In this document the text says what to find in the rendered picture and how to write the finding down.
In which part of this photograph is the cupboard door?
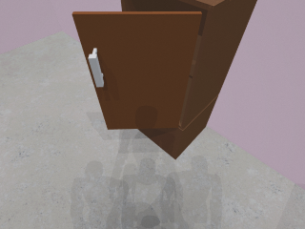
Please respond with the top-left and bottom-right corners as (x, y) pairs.
(72, 11), (202, 130)

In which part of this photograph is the handle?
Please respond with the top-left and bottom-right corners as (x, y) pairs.
(88, 48), (104, 88)

